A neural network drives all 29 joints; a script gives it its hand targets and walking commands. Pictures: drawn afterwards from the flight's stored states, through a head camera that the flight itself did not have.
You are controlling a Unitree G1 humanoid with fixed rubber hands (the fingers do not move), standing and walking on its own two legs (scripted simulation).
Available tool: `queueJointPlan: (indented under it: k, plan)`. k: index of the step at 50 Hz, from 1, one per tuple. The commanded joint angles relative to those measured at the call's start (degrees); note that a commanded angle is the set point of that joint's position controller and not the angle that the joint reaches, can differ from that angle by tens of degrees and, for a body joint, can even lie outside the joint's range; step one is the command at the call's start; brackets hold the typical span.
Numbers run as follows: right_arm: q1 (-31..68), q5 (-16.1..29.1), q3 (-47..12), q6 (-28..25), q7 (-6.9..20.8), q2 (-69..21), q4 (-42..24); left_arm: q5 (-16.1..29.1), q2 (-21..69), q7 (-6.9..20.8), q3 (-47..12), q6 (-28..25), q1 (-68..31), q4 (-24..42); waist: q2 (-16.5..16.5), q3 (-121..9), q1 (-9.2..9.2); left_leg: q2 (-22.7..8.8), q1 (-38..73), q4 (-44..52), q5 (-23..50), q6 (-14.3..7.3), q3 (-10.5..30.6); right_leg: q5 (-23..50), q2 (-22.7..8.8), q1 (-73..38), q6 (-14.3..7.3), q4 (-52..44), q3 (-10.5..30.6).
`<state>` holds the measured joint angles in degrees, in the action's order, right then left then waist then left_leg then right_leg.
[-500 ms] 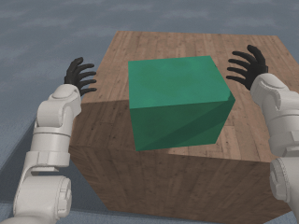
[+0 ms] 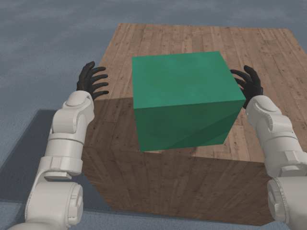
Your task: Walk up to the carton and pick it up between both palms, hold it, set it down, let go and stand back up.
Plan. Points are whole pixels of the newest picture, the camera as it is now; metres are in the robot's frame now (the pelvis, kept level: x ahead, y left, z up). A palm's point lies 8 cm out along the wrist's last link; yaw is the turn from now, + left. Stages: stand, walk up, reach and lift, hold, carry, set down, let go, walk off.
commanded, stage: reach and lift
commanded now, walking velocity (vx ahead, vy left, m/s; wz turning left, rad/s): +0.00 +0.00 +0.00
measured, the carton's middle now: (179, 102) +0.43 -0.04 +0.09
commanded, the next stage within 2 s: none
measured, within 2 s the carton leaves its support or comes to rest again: leaves its support in 1.64 s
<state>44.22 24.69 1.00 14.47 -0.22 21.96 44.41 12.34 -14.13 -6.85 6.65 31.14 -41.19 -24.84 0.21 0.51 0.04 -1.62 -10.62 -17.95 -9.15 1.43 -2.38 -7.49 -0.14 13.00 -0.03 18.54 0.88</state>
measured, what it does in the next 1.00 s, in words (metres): stands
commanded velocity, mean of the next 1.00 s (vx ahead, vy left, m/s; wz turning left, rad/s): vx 0.00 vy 0.00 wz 0.00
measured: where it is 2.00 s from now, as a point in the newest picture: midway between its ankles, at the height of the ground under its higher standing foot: outside the picture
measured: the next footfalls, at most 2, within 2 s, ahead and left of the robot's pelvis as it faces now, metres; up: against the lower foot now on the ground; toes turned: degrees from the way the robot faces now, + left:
none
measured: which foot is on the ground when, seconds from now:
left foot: down 0.00-1.00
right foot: down 0.00-1.00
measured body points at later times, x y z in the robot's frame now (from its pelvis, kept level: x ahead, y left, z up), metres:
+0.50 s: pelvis +0.00 +0.00 +0.00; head +0.03 +0.00 +0.45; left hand +0.42 +0.15 +0.13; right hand +0.44 -0.20 +0.14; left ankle +0.00 +0.13 -0.75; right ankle +0.02 -0.12 -0.75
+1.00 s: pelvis +0.00 +0.00 +0.00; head +0.03 +0.00 +0.45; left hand +0.42 +0.15 +0.13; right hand +0.44 -0.18 +0.14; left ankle +0.00 +0.13 -0.75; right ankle +0.02 -0.12 -0.75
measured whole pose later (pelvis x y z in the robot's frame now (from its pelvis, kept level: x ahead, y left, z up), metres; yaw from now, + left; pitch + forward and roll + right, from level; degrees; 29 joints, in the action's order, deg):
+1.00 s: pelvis +0.00 +0.00 +0.00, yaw +0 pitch +3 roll +0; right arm 47.6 20.9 1.0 11.6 -6.5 14.8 44.8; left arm 5.4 -5.2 -12.1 6.7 26.4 -41.2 -27.7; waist 0.2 -0.3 0.0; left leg -1.6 -12.1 -18.2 -9.2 1.4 -2.4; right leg -7.5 -0.1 14.5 0.0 18.8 0.9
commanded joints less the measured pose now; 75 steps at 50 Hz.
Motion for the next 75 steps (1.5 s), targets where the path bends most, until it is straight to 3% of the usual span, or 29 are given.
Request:
queueJointPlan:
  k: [1, 6, 7, 8, 11, 16, 20, 21, 23, 26, 27, 28, 29, 30, 34, 42, 46, 48, 50, 54, 55, 57, 59, 60, 61, 64, 66, 68, 75]
  plan:
    - [34.38, -5.11, 1.84, -3.52, -0.46, 9.36, -13.83, -0.96, -4.48, -0.82, -2.55, -4.08, -29.44, 6.0, -1.05, -33.71, -1.77, 2.18, 5.6, -3.31, 14.36, 1.79, 0.6, 12.77, 4.41, -4.14, 0.66, -0.73, -3.08]
    - [32.04, -7.6, 1.38, -3.45, 0.04, 4.5, -6.78, -1.9, -0.81, -1.05, -3.76, -5.88, -29.74, -0.44, -2.03, -30.9, -1.83, 1.85, 3.49, -2.3, 9.83, 0.76, 0.55, 10.3, 3.41, -2.41, 0.61, -1.5, -2.13]
    - [31.76, -7.74, 3.08, -4.18, 0.18, 6.14, -7.21, -2.65, 0.07, -1.37, -4.82, -6.56, -28.88, 2.29, -0.06, -33.38, -0.44, 1.86, 5.38, -2.38, 11.74, 1.6, 0.94, 11.67, 4.23, -2.0, -0.11, -1.36, -3.13]
    - [33.06, -7.58, 2.86, -4.02, 0.38, 6.68, -7.0, -2.52, -1.63, -1.73, -4.14, -7.1, -30.17, 1.71, 0.06, -33.27, -1.79, 1.49, 5.34, -2.25, 10.32, 1.68, 1.07, 9.05, 4.11, -0.98, -0.35, -1.59, -2.96]
    - [31.48, -8.5, 2.17, -4.11, 0.05, 3.32, -3.94, -3.49, 1.78, -2.01, -4.44, -8.05, -30.75, 4.0, 0.83, -35.28, -1.17, 1.53, 6.0, -2.33, 12.26, 1.82, 0.77, 11.91, 4.19, -1.39, -0.24, -1.19, -2.87]
    - [28.27, -6.92, -0.57, -5.78, -1.16, 0.66, -7.29, -7.2, 4.12, -2.08, -2.53, -8.48, -27.1, 12.33, 2.88, -41.87, -1.79, 1.47, 12.18, -4.6, 24.92, 3.41, 0.49, 24.01, 5.04, -5.76, 0.15, 0.01, -2.98]
    - [31.04, -7.83, -0.8, -6.67, -2.91, -0.8, -13.91, -7.38, 4.44, -2.05, -1.62, -8.37, -27.08, 14.73, 0.23, -41.14, -2.52, 2.35, 9.74, -4.54, 23.5, 2.3, -0.23, 26.51, 4.82, -10.05, 1.18, 0.71, -1.83]
    - [30.84, -7.74, -0.64, -6.33, -3.02, -0.93, -9.87, -8.14, 4.2, -2.02, -1.2, -8.22, -28.04, 12.81, 0.3, -38.82, -1.61, 2.04, 9.71, -4.41, 22.52, 2.63, 0.14, 24.31, 4.87, -8.17, 1.43, 0.39, -2.24]
    - [31.19, -7.56, -0.41, -6.71, -3.32, -0.8, -9.46, -9.99, 4.86, -2.57, -0.86, -7.87, -28.28, 12.38, 2.28, -38.88, -2.92, 2.16, 10.21, -4.26, 22.57, 2.97, -0.09, 23.11, 4.98, -7.56, 1.09, 0.49, -2.32]
    - [31.85, -8.5, -0.4, -6.81, -4.17, -0.91, -9.61, -9.5, 6.49, -3.54, -1.09, -8.15, -29.04, 12.22, 0.31, -37.79, -2.33, 1.89, 10.65, -4.19, 21.41, 2.79, 0.19, 21.79, 5.2, -6.26, 0.9, 0.09, -2.72]
    - [33.38, -8.3, -0.93, -6.75, -4.42, -1.58, -10.9, -9.35, 6.84, -3.72, -0.04, -7.83, -28.02, 12.33, -0.18, -35.94, -3.59, 1.85, 10.35, -3.92, 20.13, 2.17, 0.06, 20.31, 5.23, -6.06, 0.96, -0.14, -2.61]
    - [32.46, -8.7, -0.57, -6.66, -4.94, -1.8, -10.58, -9.25, 6.96, -3.64, -0.5, -7.81, -28.31, 12.22, -1.05, -36.36, -2.14, 1.88, 9.84, -3.91, 20.18, 2.09, 0.37, 21.94, 4.98, -6.81, 1.04, -0.03, -2.18]
    - [32.99, -7.99, -1.21, -6.78, -5.1, -2.38, -13.06, -8.9, 7.03, -3.74, -0.76, -7.91, -27.48, 12.84, -1.13, -38.54, -3.12, 1.97, 10.03, -4.26, 19.88, 2.11, 0.06, 22.13, 5.09, -7.44, 0.97, 0.35, -2.34]
    - [33.04, -7.91, -0.49, -6.76, -5.33, -1.96, -9.65, -9.36, 7.24, -3.93, -1.49, -8.05, -30.03, 11.43, -0.37, -37.0, -1.67, 1.67, 10.75, -3.92, 19.03, 2.25, 0.6, 19.55, 5.12, -4.78, 1.26, -0.22, -2.6]
    - [36.07, -8.94, 0.36, -6.5, -5.91, -2.28, -7.55, -8.23, 8.03, -4.47, -1.95, -8.63, -32.84, 7.54, -0.37, -35.52, -1.37, 1.44, 9.9, -3.98, 16.35, 2.33, 0.38, 15.72, 4.94, -2.11, 0.91, -0.79, -3.18]
    - [34.13, -7.83, -0.92, -6.9, -7.56, -4.94, -12.32, -8.35, 8.85, -4.47, -2.15, -9.61, -31.13, 9.71, -0.14, -39.37, -2.26, 1.5, 10.64, -5.34, 21.37, 2.39, 0.13, 21.73, 4.87, -5.02, 1.13, 0.0, -2.38]
    - [32.78, -8.1, -0.54, -6.76, -7.36, -4.22, -9.4, -8.09, 10.48, -4.38, -4.07, -9.86, -29.99, 10.64, 1.55, -37.72, -0.44, 1.33, 12.95, -5.63, 22.9, 3.41, 0.75, 21.54, 5.23, -3.69, 0.64, -0.35, -2.83]
    - [32.92, -7.25, -2.15, -6.93, -7.43, -5.33, -10.31, -8.83, 11.43, -4.26, -2.4, -9.58, -28.8, 8.27, -0.25, -37.82, -1.88, 1.39, 12.73, -5.29, 22.08, 2.85, 0.52, 19.74, 5.3, -3.51, 0.76, -0.93, -3.09]
    - [33.48, -7.86, -1.35, -6.43, -7.36, -5.65, -7.3, -9.15, 12.09, -4.18, -3.28, -9.78, -31.57, 8.75, 1.68, -36.12, -0.83, 1.73, 12.26, -4.89, 21.08, 3.32, 0.28, 18.84, 5.12, -2.77, 0.75, -1.26, -3.05]
    - [35.47, -8.54, -1.33, -7.21, -6.79, -5.79, -9.03, -8.14, 12.12, -4.61, -3.03, -11.5, -33.36, 7.68, -0.23, -38.58, -1.98, 1.29, 11.18, -5.23, 18.83, 2.95, 0.48, 16.16, 4.87, -1.84, 0.23, -1.0, -2.75]
    - [34.62, -8.6, 0.1, -7.59, -6.9, -5.58, -9.32, -8.6, 12.36, -4.65, -4.55, -11.48, -32.72, 9.45, 2.38, -40.4, -0.39, 1.15, 11.86, -5.79, 21.44, 3.52, 0.81, 18.7, 5.22, -2.03, 0.0, -0.59, -3.08]
    - [35.2, -8.19, -2.46, -7.11, -7.31, -8.44, -13.17, -7.74, 12.46, -4.08, -3.56, -11.77, -33.15, 9.04, -1.12, -40.6, -2.04, 1.81, 10.91, -5.57, 21.03, 2.22, 0.47, 20.21, 4.56, -4.33, 1.07, -1.01, -2.6]
    - [35.59, -9.16, -0.56, -6.77, -6.95, -7.12, -8.22, -8.55, 12.18, -3.62, -4.11, -11.93, -33.51, 3.33, -0.03, -37.01, -1.07, 1.61, 9.82, -4.81, 18.19, 2.51, 0.29, 15.4, 4.35, -2.1, 0.75, -1.5, -2.81]
    - [35.39, -8.76, -0.97, -6.96, -7.1, -7.53, -7.8, -9.12, 11.86, -4.06, -3.22, -12.23, -34.71, 5.35, 0.21, -35.22, -2.26, 1.72, 9.0, -4.44, 15.99, 2.12, 0.14, 14.76, 4.01, -2.74, 0.46, -1.68, -1.9]
    - [33.39, -9.02, -0.23, -7.49, -7.23, -7.33, -10.27, -8.63, 13.19, -4.5, -4.35, -12.19, -33.24, 8.73, 1.22, -39.56, -0.65, 1.48, 11.49, -5.04, 19.1, 2.83, 0.06, 17.73, 4.54, -2.79, 0.16, -1.07, -2.67]
    - [33.49, -8.69, -1.69, -7.51, -7.17, -9.57, -11.32, -8.51, 15.73, -3.5, -4.63, -12.31, -31.4, 7.58, -0.62, -39.95, -1.01, 1.73, 12.5, -5.38, 22.7, 2.85, 0.42, 20.19, 4.66, -4.43, 0.53, -0.84, -3.28]
    - [32.54, -9.64, 0.24, -6.94, -6.73, -9.72, -6.39, -9.33, 16.06, -3.57, -4.97, -12.82, -33.81, 7.53, 1.94, -37.04, 0.15, 1.49, 12.89, -4.79, 20.98, 3.22, 0.75, 17.06, 4.35, -1.57, 0.37, -1.77, -3.1]
    - [31.45, -9.98, -0.75, -7.43, -6.99, -9.79, -11.74, -9.46, 16.36, -3.31, -4.86, -12.03, -29.87, 9.52, -0.47, -39.92, -0.43, 1.86, 14.24, -5.8, 24.35, 2.78, 0.67, 22.16, 4.46, -4.45, 0.71, -1.42, -3.17]
    - [33.06, -10.52, -0.35, -8.01, -5.21, -12.98, -9.58, -10.2, 18.98, -2.58, -4.7, -14.32, -34.58, 8.13, -0.38, -39.6, -1.75, 2.02, 12.93, -3.32, 19.79, 2.47, 0.15, 17.02, 3.78, -4.57, 0.53, -2.05, -3.07]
